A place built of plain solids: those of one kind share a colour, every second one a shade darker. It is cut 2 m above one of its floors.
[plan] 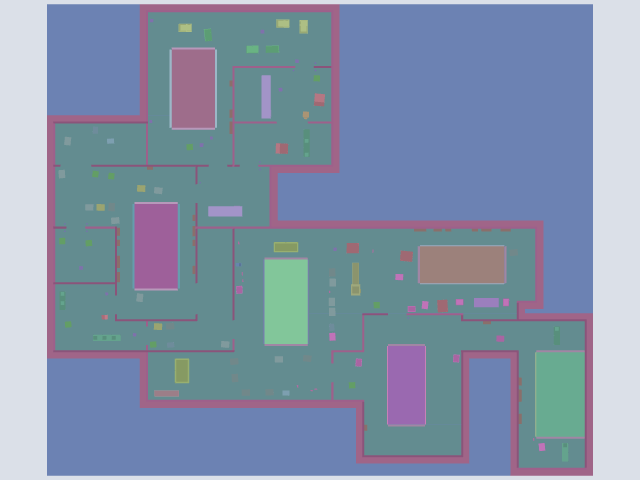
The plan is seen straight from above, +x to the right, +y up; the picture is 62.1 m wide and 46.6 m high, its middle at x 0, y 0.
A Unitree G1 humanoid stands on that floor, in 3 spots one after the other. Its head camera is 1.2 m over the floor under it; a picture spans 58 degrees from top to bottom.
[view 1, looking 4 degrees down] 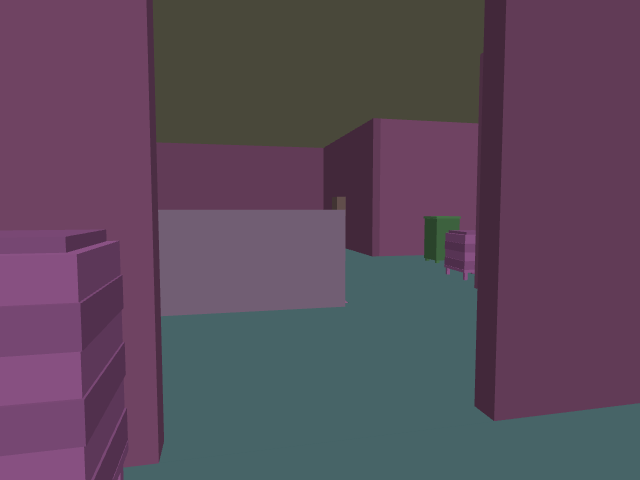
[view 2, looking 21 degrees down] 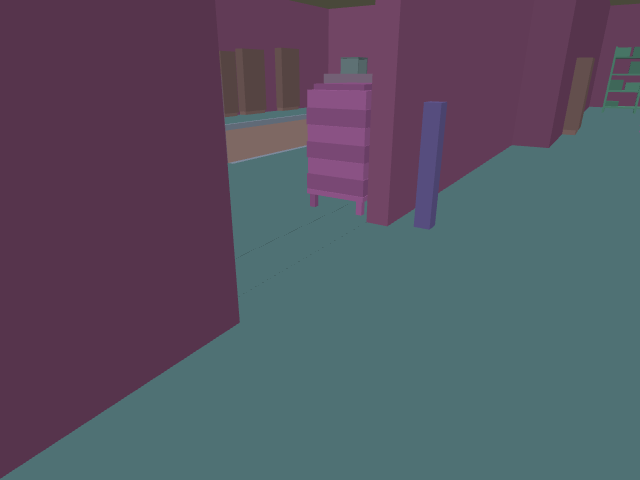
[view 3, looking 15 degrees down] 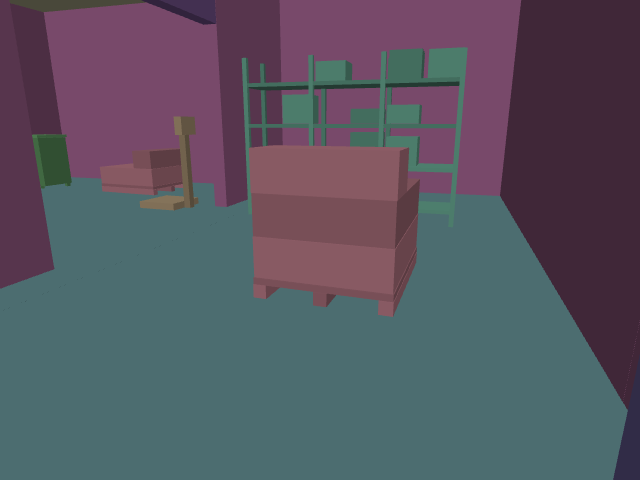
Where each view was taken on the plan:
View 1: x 8.10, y -5.00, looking -103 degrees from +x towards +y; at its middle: wall_low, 5.25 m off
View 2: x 5.20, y -8.70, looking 33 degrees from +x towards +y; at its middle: floor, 3.35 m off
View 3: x -6.90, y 8.10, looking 17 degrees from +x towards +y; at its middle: cartons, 2.83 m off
